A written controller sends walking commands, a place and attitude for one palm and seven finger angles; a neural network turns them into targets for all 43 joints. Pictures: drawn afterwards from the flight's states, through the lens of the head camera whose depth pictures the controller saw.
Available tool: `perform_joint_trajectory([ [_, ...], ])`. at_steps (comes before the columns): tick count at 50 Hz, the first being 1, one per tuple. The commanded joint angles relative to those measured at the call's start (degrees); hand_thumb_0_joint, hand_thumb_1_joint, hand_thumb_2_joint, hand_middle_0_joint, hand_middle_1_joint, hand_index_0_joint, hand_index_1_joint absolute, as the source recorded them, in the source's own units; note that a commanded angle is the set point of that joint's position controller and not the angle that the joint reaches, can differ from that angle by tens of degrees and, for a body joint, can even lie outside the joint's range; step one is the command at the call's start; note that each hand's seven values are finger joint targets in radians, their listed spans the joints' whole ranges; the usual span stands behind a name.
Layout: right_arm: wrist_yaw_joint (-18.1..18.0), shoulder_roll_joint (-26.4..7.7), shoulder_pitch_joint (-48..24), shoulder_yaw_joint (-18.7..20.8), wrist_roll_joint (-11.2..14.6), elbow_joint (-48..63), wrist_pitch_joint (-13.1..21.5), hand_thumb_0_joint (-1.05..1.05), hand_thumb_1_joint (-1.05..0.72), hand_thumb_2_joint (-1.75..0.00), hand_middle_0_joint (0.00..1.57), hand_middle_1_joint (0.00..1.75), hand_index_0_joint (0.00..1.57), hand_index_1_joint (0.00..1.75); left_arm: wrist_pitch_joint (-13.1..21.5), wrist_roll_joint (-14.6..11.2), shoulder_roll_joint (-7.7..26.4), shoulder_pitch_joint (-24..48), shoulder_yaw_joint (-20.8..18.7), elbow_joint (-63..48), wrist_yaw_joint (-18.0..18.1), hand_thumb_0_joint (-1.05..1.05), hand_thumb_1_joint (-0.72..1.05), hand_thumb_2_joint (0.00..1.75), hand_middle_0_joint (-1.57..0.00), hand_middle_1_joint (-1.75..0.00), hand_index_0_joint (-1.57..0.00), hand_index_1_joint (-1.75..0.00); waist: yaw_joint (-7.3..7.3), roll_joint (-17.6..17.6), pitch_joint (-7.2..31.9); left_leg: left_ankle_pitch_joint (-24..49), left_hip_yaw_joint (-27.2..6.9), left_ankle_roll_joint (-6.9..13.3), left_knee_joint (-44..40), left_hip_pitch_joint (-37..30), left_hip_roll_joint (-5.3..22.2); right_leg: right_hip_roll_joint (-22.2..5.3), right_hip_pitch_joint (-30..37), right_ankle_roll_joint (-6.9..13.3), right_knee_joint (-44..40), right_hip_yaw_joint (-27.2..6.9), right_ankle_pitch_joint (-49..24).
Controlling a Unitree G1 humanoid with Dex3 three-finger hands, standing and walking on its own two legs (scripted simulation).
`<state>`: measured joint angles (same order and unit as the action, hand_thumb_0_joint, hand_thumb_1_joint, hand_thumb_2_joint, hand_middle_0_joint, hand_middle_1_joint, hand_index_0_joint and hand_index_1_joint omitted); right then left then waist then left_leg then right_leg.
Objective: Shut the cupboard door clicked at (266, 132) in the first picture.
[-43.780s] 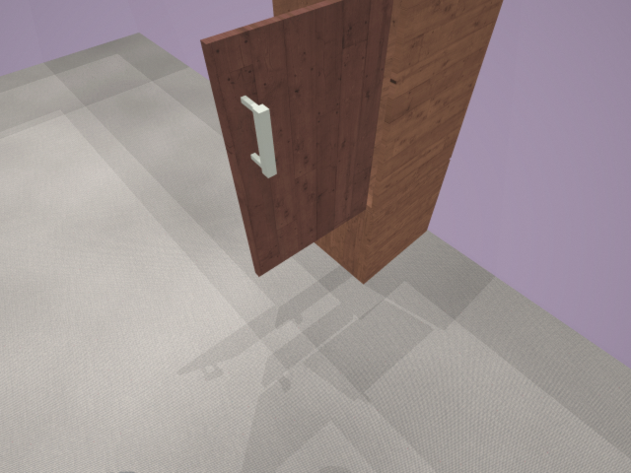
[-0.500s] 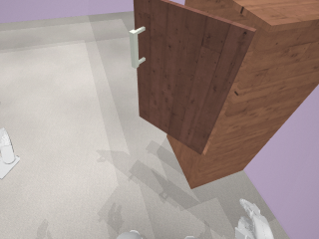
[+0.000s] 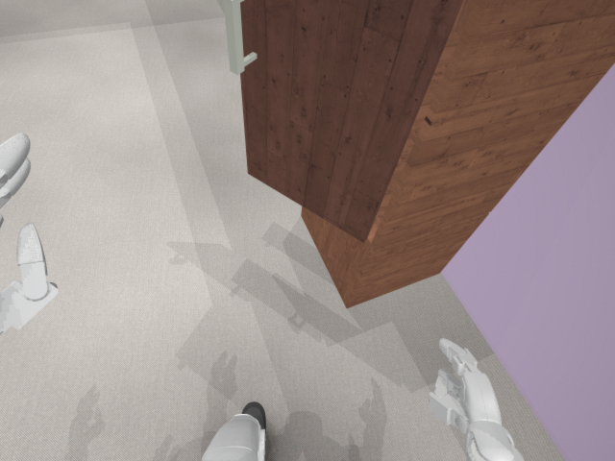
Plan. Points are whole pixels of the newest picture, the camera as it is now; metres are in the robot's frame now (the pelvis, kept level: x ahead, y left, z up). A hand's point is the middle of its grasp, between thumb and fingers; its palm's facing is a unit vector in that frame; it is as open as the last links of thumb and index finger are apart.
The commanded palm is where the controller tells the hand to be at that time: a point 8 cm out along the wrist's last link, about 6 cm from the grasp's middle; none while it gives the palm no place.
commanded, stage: step back with the hand held close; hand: left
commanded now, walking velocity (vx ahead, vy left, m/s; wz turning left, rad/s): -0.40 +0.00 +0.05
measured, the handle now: (242, 32) +0.78 +0.18 +0.09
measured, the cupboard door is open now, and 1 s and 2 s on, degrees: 33 33 33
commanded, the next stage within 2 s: stop stepping back and stand still in 0.10 s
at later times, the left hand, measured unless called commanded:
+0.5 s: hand out of the picture +0.03 +0.32 +0.17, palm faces +0.60 -0.76 -0.24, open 7.4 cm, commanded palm -0.04 +0.34 +0.19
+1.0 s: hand out of the picture +0.03 +0.26 +0.17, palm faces +0.51 -0.78 -0.35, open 7.4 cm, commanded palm -0.03 +0.30 +0.19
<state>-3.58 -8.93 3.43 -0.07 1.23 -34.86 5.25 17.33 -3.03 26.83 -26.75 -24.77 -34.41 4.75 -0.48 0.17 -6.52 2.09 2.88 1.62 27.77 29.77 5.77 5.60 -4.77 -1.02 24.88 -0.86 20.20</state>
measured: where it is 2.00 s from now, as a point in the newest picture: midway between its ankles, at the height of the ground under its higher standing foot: outside the picture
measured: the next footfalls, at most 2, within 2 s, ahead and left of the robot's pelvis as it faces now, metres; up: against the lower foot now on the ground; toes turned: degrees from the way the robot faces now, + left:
left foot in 0.44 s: -0.08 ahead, +0.12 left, +0.00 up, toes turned +5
right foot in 0.84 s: -0.13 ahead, -0.09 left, +0.00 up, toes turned -2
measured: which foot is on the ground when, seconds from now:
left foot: down 0.00-0.22, up 0.24-0.42, down 0.44-1.00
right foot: down 0.00-0.44, up 0.46-0.82, down 0.84-1.00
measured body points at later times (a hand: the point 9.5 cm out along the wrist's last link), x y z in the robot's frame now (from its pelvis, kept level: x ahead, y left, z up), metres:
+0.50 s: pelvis -0.16 +0.02 +0.00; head -0.17 +0.07 +0.44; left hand -0.01 +0.36 +0.19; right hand +0.00 -0.20 -0.07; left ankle -0.18 +0.12 -0.73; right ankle -0.09 -0.10 -0.71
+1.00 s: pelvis -0.16 +0.00 +0.00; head -0.18 +0.01 +0.45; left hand -0.01 +0.30 +0.19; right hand -0.01 -0.25 -0.08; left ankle -0.14 +0.11 -0.71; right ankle -0.17 -0.09 -0.73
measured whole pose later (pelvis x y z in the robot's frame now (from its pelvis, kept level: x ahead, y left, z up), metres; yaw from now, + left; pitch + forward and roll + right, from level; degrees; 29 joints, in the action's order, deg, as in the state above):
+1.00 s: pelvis -0.16 +0.00 +0.00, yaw +2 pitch -1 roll +0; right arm -4.0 -13.5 14.7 0.6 -0.4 -39.0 3.1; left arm 10.3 -1.2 20.2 -28.5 -21.4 -27.8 9.7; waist -0.6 1.8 2.1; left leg -21.6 1.8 0.7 42.5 20.3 1.3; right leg 1.1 -11.5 3.3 31.4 5.5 18.7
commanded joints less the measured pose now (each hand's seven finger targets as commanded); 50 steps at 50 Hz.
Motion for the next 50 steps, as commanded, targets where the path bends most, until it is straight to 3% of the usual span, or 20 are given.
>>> perform_joint_trajectory([
  [1, -1.57, -8.47, -1.7, 2.51, 0.67, 12.52, 1.67, 0.0, -0.9, -0.9, 0.2, 0.3, 0.2, 0.3, 4.27, -2.64, 16.61, -13.26, -19.08, -10.59, 1.18, 0.0, 0.9, 0.9, -0.2, -0.3, -0.2, -0.3, -0.28, -1.51, 24.55, 21.07, -0.24, 0.68, 0.12, -26.89, -2.28, -8.44, -6.83, -5.09, 8.61, 1.46, -55.9],
  [3, -0.52, -9.64, -0.85, 2.7, -0.77, 11.5, 1.53, 0.0, -0.9, -0.9, 0.2, 0.3, 0.2, 0.3, 3.72, -3.34, 12.35, -12.01, -15.61, -7.1, -0.22, 0.0, 0.9, 0.9, -0.2, -0.3, -0.2, -0.3, 0.18, -14.44, 20.07, 22.08, -6.39, 3.87, -7.63, -25.28, 6.24, -1.88, -12.29, -4.51, 14.61, 2.7, -6.49],
  [4, -0.1, -10.17, -0.63, 3.17, -1.57, 10.56, 2.16, 0.0, -0.9, -0.9, 0.2, 0.3, 0.2, 0.3, 3.5, -3.67, 10.77, -8.99, -14.04, -5.38, -0.48, 0.0, 0.9, 0.9, -0.2, -0.3, -0.2, -0.3, 0.27, -19.94, 15.66, 4.15, -9.67, 5.41, -13.51, -16.08, 9.91, -0.57, -9.9, -3.8, 16.3, 1.62, 10.67],
  [6, -0.68, -11.34, -1.55, 3.51, -2.49, 10.55, 3.06, 0.0, -0.9, -0.9, 0.2, 0.3, 0.2, 0.3, 2.76, -3.53, 10.38, -6.55, -14.29, -0.93, -0.22, 0.0, 0.9, 0.9, -0.2, -0.3, -0.2, -0.3, -0.32, -23.16, 6.57, -36.29, -14.95, 4.74, -26.84, 9.01, 12.03, 0.79, 3.22, 0.15, 20.62, 3.05, 12.87],
  [9, -0.4, -10.89, 0.08, 4.7, -1.48, 10.9, 1.68, 0.0, -0.9, -0.9, 0.2, 0.3, 0.2, 0.3, 1.48, -4.26, 8.32, -9.3, -11.22, 1.83, -0.27, 0.0, 0.9, 0.9, -0.2, -0.3, -0.2, -0.3, -1.54, -11.35, 8.37, -38.34, -8.55, -1.09, -17.88, 7.8, 5.94, 0.1, 3.5, 1.73, 6.28, 4.68, 10.07],
  [11, 0.09, -8.51, 4.42, 5.54, 0.06, 9.61, 1.15, 0.0, -0.9, -0.9, 0.2, 0.3, 0.2, 0.3, 0.59, -3.07, 12.68, -10.1, -11.71, -3.05, 0.77, 0.0, 0.9, 0.9, -0.2, -0.3, -0.2, -0.3, -0.75, 16.39, 12.9, -29.29, 2.28, -5.52, 25.09, -16.15, -9.49, -18.99, -29.84, 4.1, -19.77, -12.26, 20.24],
  [12, 0.03, -8.79, 3.49, 4.98, -0.44, 9.34, 0.83, 0.0, -0.9, -0.9, 0.2, 0.3, 0.2, 0.3, -0.08, -2.41, 11.61, -8.13, -9.32, -6.35, 1.63, 0.0, 0.9, 0.9, -0.2, -0.3, -0.2, -0.3, -0.52, 19.0, 8.72, -28.94, -2.39, -5.26, 43.21, -8.91, -12.17, -26.76, -36.58, 8.52, -25.01, -23.68, 24.63],
  [14, -0.01, -7.66, 4.61, 4.01, -0.83, 8.77, 0.72, 0.0, -0.9, -0.9, 0.2, 0.3, 0.2, 0.3, -3.19, -0.98, 10.52, -2.52, -8.16, -9.47, 1.86, 0.0, 0.9, 0.9, -0.2, -0.3, -0.2, -0.3, 1.15, 14.28, 9.16, -25.12, -5.14, -3.93, 50.11, -4.59, -5.67, -23.69, -35.97, 9.67, -19.83, -15.6, 25.84],
  [16, -1.46, -8.24, 2.92, 2.43, -1.11, 10.03, 1.21, 0.0, -0.9, -0.9, 0.2, 0.3, 0.2, 0.3, -3.16, -0.3, 11.12, 8.1, -5.45, -13.94, 2.61, 0.0, 0.9, 0.9, -0.2, -0.3, -0.2, -0.3, 1.96, 9.65, 8.04, -26.39, -2.64, -2.79, 32.75, -10.36, -1.39, -18.3, -32.26, 7.25, -14.76, -6.14, 22.13],
  [20, -3.37, -10.84, 6.94, 2.56, -1.89, 4.29, 5.45, 0.0, -0.9, -0.9, 0.2, 0.3, 0.2, 0.3, -2.54, 2.07, 6.04, 16.68, -0.9, -9.72, 6.82, 0.0, 0.9, 0.9, -0.2, -0.3, -0.2, -0.3, 1.77, -11.7, 10.64, -21.49, -2.58, -0.19, -6.33, -17.56, -3.63, -13.79, -14.13, 5.55, 0.63, -5.87, 2.04],
  [22, -2.97, -12.15, 8.34, 3.01, -1.62, 6.19, 6.57, 0.0, -0.9, -0.9, 0.2, 0.3, 0.2, 0.3, -1.84, 3.02, 7.57, 19.13, -0.63, -12.49, 7.05, 0.0, 0.9, 0.9, -0.2, -0.3, -0.2, -0.3, 0.95, -26.67, 10.1, -20.19, -18.25, 2.16, -12.9, -23.53, 8.7, -6.91, -24.85, 1.41, 18.91, 1.11, 7.16],
  [25, -1.81, -8.4, 6.39, 2.18, -2.24, 5.86, 6.36, 0.0, -0.9, -0.9, 0.2, 0.3, 0.2, 0.3, -2.52, 1.86, 9.48, 11.45, -4.6, -11.97, 6.33, 0.0, 0.9, 0.9, -0.2, -0.3, -0.2, -0.3, 2.23, -20.07, 10.97, -12.63, -25.86, 3.69, -14.29, -25.45, 11.21, -5.95, -30.36, 1.35, 31.73, 0.88, 6.32],
  [28, 0.2, -9.07, 5.44, 2.15, -1.58, 5.8, 5.28, 0.0, -0.9, -0.9, 0.2, 0.3, 0.2, 0.3, -3.12, 1.68, 6.19, 0.01, -4.5, -7.7, 4.91, 0.0, 0.9, 0.9, -0.2, -0.3, -0.2, -0.3, 1.69, -5.01, 7.46, -15.82, -21.1, 5.64, -14.33, -20.49, 11.74, -5.97, -28.03, 0.95, 28.56, 1.7, -0.71],
  [33, -0.38, -9.14, 4.76, 1.52, -1.2, 7.4, 1.78, 0.0, -0.9, -0.9, 0.2, 0.3, 0.2, 0.3, -4.98, 1.56, 5.98, -5.95, -5.96, 1.33, 4.56, 0.0, 0.9, 0.9, -0.2, -0.3, -0.2, -0.3, 1.94, -12.11, 1.87, -41.62, -13.56, 5.17, -22.19, -5.32, 9.2, -4.28, -17.33, 0.59, 19.94, 6.51, -2.99],
  [38, -1.59, -9.45, 4.6, 1.43, -1.6, 7.3, 0.69, 0.0, -0.9, -0.9, 0.2, 0.3, 0.2, 0.3, -5.58, 1.7, 7.24, 0.66, -5.37, 2.18, 4.94, 0.0, 0.9, 0.9, -0.2, -0.3, -0.2, -0.3, 1.16, -7.37, 6.03, -40.19, -9.63, 3.69, -15.37, -5.18, 6.96, -2.75, -3.43, 1.28, 2.57, 9.23, 0.37],
  [40, -1.43, -9.69, 4.63, 1.87, -1.71, 6.97, 0.95, 0.0, -0.9, -0.9, 0.2, 0.3, 0.2, 0.3, -5.66, 2.14, 7.5, 3.09, -4.31, 0.15, 5.2, 0.0, 0.9, 0.9, -0.2, -0.3, -0.2, -0.3, 1.23, -3.18, 8.88, -35.32, -7.2, 2.89, -6.12, -2.3, 3.5, -6.78, 3.41, 3.58, -2.28, 2.54, 1.36],
  [42, -1.01, -9.06, 4.97, 2.19, -1.68, 6.91, 1.03, 0.0, -0.9, -0.9, 0.2, 0.3, 0.2, 0.3, -5.06, 2.23, 9.69, 6.46, -4.59, -3.23, 5.37, 0.0, 0.9, 0.9, -0.2, -0.3, -0.2, -0.3, 1.37, 6.92, 11.41, -26.13, -1.2, 0.58, 15.06, 2.51, -3.93, -21.34, 4.03, 10.96, -8.68, -20.01, -1.37],
  [43, -0.78, -9.26, 3.77, 2.08, -1.81, 7.04, 1.59, 0.0, -0.9, -0.9, 0.2, 0.3, 0.2, 0.3, -4.12, 1.92, 11.13, 8.54, -5.38, -5.35, 5.7, 0.0, 0.9, 0.9, -0.2, -0.3, -0.2, -0.3, 0.22, 8.28, 10.06, -27.41, -0.73, -0.49, 23.68, 4.75, -5.04, -25.96, 3.78, 14.21, -8.76, -22.99, -15.45],
  [47, -0.6, -8.62, 3.71, 2.1, -1.36, 6.38, 1.89, 0.0, -0.9, -0.9, 0.2, 0.3, 0.2, 0.3, -2.62, 2.14, 8.12, 5.28, -5.52, -7.95, 6.61, 0.0, 0.9, 0.9, -0.2, -0.3, -0.2, -0.3, 0.68, 2.07, 10.56, -26.61, -3.5, -0.73, 17.24, -3.09, -2.61, -23.21, -2.4, 13.44, -3.48, -14.13, -21.84],
  [50, -1.02, -7.97, 4.45, 1.63, -1.65, 5.83, 1.42, 0.0, -0.9, -0.9, 0.2, 0.3, 0.2, 0.3, -1.46, 1.29, 8.2, 2.37, -7.02, -6.88, 6.72, 0.0, 0.9, 0.9, -0.2, -0.3, -0.2, -0.3, 1.42, -1.48, 9.55, -11.91, 1.15, -1.21, 2.66, -15.32, -5.58, -15.88, -8.96, 7.63, -1.19, -4.15, -15.01],
])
